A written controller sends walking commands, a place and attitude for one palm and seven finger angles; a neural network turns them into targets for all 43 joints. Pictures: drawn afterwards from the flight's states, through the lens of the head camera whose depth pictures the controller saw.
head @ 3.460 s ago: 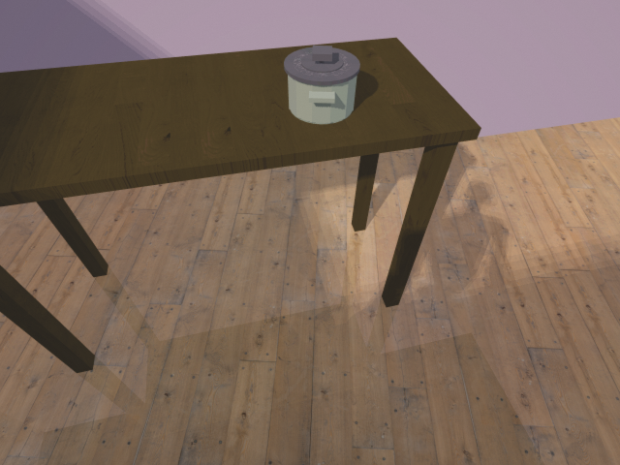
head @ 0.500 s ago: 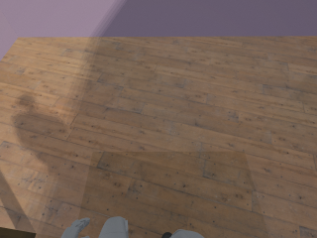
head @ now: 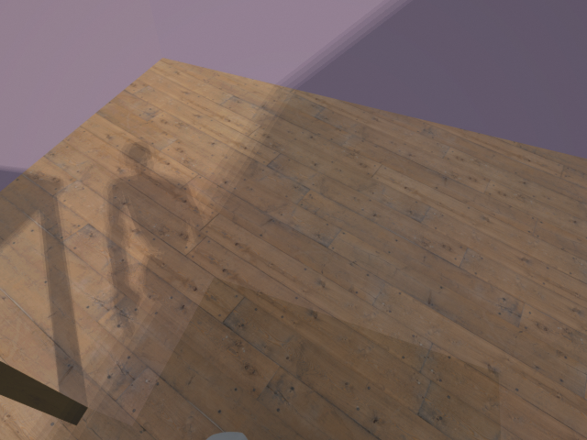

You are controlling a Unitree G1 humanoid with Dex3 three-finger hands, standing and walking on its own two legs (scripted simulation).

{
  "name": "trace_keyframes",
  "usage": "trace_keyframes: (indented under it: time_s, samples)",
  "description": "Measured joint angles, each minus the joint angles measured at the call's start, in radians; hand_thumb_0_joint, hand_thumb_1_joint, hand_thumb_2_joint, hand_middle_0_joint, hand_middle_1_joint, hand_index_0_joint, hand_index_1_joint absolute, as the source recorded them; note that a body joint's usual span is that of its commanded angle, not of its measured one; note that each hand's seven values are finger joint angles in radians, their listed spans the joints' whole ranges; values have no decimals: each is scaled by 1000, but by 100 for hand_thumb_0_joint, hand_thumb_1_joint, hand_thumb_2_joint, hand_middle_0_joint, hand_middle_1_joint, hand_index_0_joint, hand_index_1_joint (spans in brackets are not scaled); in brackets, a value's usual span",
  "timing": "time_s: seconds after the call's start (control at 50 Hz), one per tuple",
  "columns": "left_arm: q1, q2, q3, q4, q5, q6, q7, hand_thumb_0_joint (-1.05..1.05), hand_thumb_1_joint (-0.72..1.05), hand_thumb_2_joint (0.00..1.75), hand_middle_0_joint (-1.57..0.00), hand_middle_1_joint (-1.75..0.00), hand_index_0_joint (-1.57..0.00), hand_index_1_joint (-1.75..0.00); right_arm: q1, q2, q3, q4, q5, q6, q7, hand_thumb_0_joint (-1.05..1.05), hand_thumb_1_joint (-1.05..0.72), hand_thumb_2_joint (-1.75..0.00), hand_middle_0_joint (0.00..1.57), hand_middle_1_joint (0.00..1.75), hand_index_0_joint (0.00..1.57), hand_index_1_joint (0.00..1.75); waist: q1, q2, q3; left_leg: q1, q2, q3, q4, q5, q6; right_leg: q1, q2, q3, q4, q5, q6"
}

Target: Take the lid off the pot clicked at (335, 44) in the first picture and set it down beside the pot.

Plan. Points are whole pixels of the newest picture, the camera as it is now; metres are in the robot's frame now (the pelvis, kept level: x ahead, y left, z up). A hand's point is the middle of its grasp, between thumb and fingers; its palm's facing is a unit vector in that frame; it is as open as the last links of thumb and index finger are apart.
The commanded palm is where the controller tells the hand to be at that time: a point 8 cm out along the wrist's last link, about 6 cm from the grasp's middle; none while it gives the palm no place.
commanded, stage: turn to face it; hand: left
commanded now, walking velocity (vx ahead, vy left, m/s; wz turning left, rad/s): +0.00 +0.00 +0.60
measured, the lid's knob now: out of the picture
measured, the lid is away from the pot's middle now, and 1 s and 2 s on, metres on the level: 0.00 0.00 0.00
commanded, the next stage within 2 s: none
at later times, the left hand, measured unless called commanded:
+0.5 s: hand out of the picture +0.05 +0.15 -0.12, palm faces +0.31 -0.90 -0.32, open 7.4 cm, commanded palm none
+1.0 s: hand out of the picture -0.10 +0.16 -0.16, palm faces +0.63 -0.73 -0.27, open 7.4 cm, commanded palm none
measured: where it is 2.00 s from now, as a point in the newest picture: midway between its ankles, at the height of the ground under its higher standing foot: outside the picture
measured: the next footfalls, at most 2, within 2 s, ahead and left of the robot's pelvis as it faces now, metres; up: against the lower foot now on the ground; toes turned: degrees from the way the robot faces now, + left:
right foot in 0.36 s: +0.07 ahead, -0.17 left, +0.00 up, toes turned +11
left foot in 0.82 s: +0.00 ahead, +0.06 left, +0.00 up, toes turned +36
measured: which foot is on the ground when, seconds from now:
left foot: down 0.00-0.36, up 0.38-0.80, down 0.82-1.00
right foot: up 0.00-0.34, down 0.36-0.82, up 0.84-1.00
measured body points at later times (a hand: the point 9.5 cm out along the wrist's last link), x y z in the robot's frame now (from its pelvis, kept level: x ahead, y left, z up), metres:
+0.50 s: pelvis +0.02 -0.07 +0.02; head +0.05 -0.10 +0.46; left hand +0.04 +0.20 -0.10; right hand +0.16 -0.32 -0.14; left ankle -0.02 +0.07 -0.64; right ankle +0.03 -0.18 -0.72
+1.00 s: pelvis +0.00 -0.05 +0.01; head +0.02 -0.01 +0.46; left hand -0.13 +0.20 -0.14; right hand +0.25 -0.19 -0.11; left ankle -0.03 +0.04 -0.72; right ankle +0.07 -0.19 -0.64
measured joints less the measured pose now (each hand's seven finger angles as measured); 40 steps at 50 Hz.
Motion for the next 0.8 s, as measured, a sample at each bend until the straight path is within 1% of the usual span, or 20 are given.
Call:
trace_keyframes:
  time_s: [0.02, 0.06, 0.1, 0.16, 0.24, 0.3, 0.34, 0.36, 0.38, 0.4, 0.42, 0.44, 0.48, 0.5, 0.54, 0.6, 0.66, 0.76, 0.8]
  samples:
    - [-9, 5, 5, -4, 2, 7, 0, 1, 91, 90, -21, -30, -20, -30, 4, -3, 0, 0, 0, 1, -3, 0, -91, -90, 20, 30, 20, 30, 0, 5, -1, 7, -3, -8, -14, 3, 1, -38, -1, 29, 60, 10, 13]
    - [-32, 17, 14, -17, 6, 14, -4, 1, 91, 90, -20, -30, -20, -30, 14, -7, 2, 5, -1, 6, -7, 0, -91, -90, 20, 30, 20, 30, 1, 15, -5, 22, -10, -27, -57, 27, -6, -96, -11, 76, 111, 72, 31]
    - [-57, 30, 20, -37, 7, 14, -8, 1, 91, 90, -20, -30, -20, -30, 22, -10, 3, 11, 0, 12, -5, 0, -91, -90, 20, 30, 20, 30, 1, 23, -13, 32, -16, -49, -101, 55, -8, -130, -24, 112, 104, 133, 43]
    - [-89, 44, 24, -64, 8, 14, -9, 1, 91, 90, -20, -30, -20, -30, 32, -15, 0, 13, 1, 19, 0, 0, -91, -90, 20, 30, 20, 30, -5, 37, -29, 34, -21, -86, -145, 85, -14, -137, -34, 146, 34, 175, 56]
    - [-126, 54, 26, -91, 7, 16, -7, 0, 91, 90, -20, -30, -20, -30, 37, -24, -13, 3, -2, 24, 4, 0, -91, -90, 21, 30, 20, 30, -24, 56, -42, 19, -23, -138, -164, 104, -31, -98, -23, 159, -96, 161, 65]
    - [-152, 55, 22, -111, 3, 12, -6, 0, 91, 90, -20, -30, -20, -30, 37, -36, -24, -8, -5, 28, 6, 0, -91, -90, 21, 30, 20, 30, -40, 71, -42, -4, -26, -179, -151, 107, -52, -45, 4, 155, -213, 143, 63]
    - [-163, 50, 17, -127, -1, 2, -6, 0, 91, 90, -20, -30, -20, -30, 38, -49, -33, -15, -3, 33, 6, 0, -90, -90, 21, 30, 20, 30, -48, 83, -42, -27, -31, -207, -124, 100, -70, 13, 25, 144, -332, 178, 57]
    - [-162, 50, 12, -137, -1, -8, -6, 0, 91, 90, -20, -30, -20, -30, 42, -55, -38, -18, 0, 35, 6, 0, -90, -90, 21, 30, 20, 30, -47, 83, -47, -44, -39, -218, -99, 90, -81, 51, 28, 139, -421, 222, 45]
    - [-166, 41, 9, -140, 3, -18, -4, 0, 91, 90, -20, -30, -20, -30, 39, -66, -45, -17, 4, 39, 5, 0, -91, -90, 21, 30, 20, 30, -45, 96, -42, -66, -39, -227, -46, 32, -86, 59, 33, 126, -436, 248, 18]
    - [-165, 31, 2, -143, 5, -23, -3, 0, 91, 90, -20, -30, -20, -30, 37, -77, -53, -14, 4, 44, 4, 0, -91, -90, 21, 30, 20, 30, -45, 106, -38, -95, -41, -222, 42, -61, -90, 62, 32, 110, -425, 242, -4]
    - [-160, 21, -7, -147, 7, -25, -3, 0, 91, 90, -20, -30, -20, -30, 40, -87, -58, -14, 1, 49, 4, 0, -91, -90, 20, 30, 20, 30, -46, 111, -39, -129, -48, -210, 150, -122, -92, 68, 24, 94, -421, 230, -17]
    - [-151, 12, -12, -149, 7, -28, -3, 0, 91, 90, -20, -30, -20, -30, 42, -95, -62, -13, -1, 53, 6, 0, -91, -90, 20, 30, 20, 30, -46, 112, -42, -159, -50, -194, 254, -149, -95, 79, 14, 81, -429, 222, -25]
    - [-131, -1, -18, -150, 6, -28, -1, 0, 91, 90, -21, -30, -20, -30, 39, -106, -66, -13, -5, 58, 12, 0, -91, -90, 20, 30, 20, 30, -45, 104, -43, -197, -38, -156, 413, -144, -105, 106, -5, 62, -456, 223, -30]
    - [-123, -6, -20, -148, 7, -29, 0, 0, 91, 90, -21, -30, -20, -30, 36, -108, -65, -14, -5, 57, 16, 0, -91, -90, 20, 30, 20, 30, -45, 98, -39, -205, -27, -140, 461, -133, -113, 119, -13, 52, -469, 226, -32]
    - [-109, -11, -25, -144, 8, -31, 0, 0, 91, 90, -21, -30, -20, -30, 27, -110, -63, -18, -4, 58, 20, 0, -91, -90, 20, 29, 20, 30, -45, 83, -26, -204, -7, -119, 495, -121, -126, 139, -29, 32, -487, 232, -34]
    - [-90, -16, -32, -139, 10, -33, -2, 0, 90, 90, -21, -30, -20, -30, 6, -107, -57, -21, -2, 64, 23, 0, -91, -90, 20, 29, 19, 30, -37, 66, -5, -181, 17, -101, 455, -121, -139, 160, -49, -3, -497, 231, -35]
    - [-68, -15, -34, -132, 12, -31, -5, 0, 90, 90, -21, -30, -20, -30, -25, -102, -49, -22, 1, 70, 26, 0, -91, -90, 20, 29, 19, 30, -21, 56, 14, -151, 30, -86, 382, -124, -140, 168, -61, -39, -491, 224, -32]
    - [-34, 12, -19, -112, 16, -15, -6, 0, 90, 90, -21, -30, -20, -30, -77, -84, -32, -40, 7, 63, 30, 1, -91, -90, 20, 29, 19, 30, 10, 32, 31, -69, 31, -36, 188, -130, -119, 158, -86, -100, -446, 195, -17]
    - [-23, 31, -9, -104, 14, -8, -7, 0, 90, 90, -21, -30, -20, -30, -88, -77, -25, -55, 7, 51, 31, 1, -91, -90, 20, 29, 19, 30, 17, 18, 29, -14, 23, -14, 64, -80, -105, 144, -102, -125, -402, 170, -3]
